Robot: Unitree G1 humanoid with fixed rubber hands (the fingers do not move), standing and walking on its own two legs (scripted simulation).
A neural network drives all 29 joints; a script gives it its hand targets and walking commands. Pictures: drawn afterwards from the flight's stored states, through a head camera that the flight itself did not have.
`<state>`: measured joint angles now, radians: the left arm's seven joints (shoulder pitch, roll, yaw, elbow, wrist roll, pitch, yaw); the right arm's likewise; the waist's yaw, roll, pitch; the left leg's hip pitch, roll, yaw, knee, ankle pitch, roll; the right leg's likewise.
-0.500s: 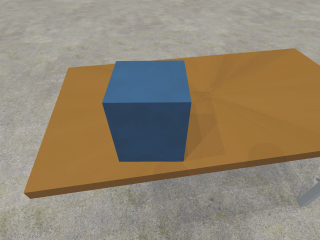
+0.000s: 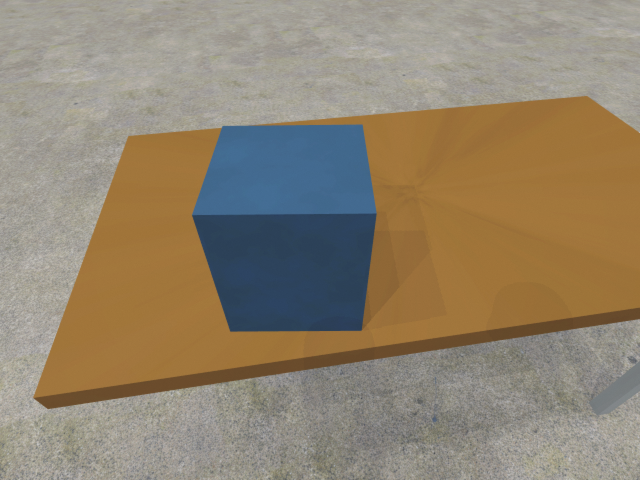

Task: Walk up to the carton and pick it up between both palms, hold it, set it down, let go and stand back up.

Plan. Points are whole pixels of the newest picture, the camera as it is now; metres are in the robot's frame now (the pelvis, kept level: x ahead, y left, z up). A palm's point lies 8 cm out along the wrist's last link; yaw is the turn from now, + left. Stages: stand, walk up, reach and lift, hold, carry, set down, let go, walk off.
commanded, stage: stand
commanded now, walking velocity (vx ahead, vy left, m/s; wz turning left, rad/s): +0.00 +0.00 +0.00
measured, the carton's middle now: (294, 231) +0.47 +0.05 +0.06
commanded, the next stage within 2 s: none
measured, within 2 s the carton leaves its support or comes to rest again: neither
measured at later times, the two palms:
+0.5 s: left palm out of the picture +0.05 +0.26 -0.11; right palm out of the picture +0.04 -0.26 -0.12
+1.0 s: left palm out of the picture +0.04 +0.26 -0.12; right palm out of the picture +0.03 -0.25 -0.12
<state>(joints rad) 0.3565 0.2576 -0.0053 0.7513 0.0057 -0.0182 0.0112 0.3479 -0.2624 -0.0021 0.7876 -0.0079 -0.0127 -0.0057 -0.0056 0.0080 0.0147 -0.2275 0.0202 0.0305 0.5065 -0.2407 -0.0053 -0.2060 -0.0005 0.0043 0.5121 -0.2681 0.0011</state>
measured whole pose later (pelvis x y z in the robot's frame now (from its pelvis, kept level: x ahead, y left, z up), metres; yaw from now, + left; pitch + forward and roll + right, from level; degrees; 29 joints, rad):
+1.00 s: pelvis +0.01 +0.00 +0.00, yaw +0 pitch -2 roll +0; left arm 0.35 0.25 0.00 0.86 0.00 -0.01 0.02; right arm 0.35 -0.25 0.00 0.87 0.00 -0.01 -0.02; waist 0.00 0.01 0.02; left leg -0.20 0.01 0.03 0.46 -0.23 0.00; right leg -0.18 -0.01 0.02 0.47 -0.25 0.01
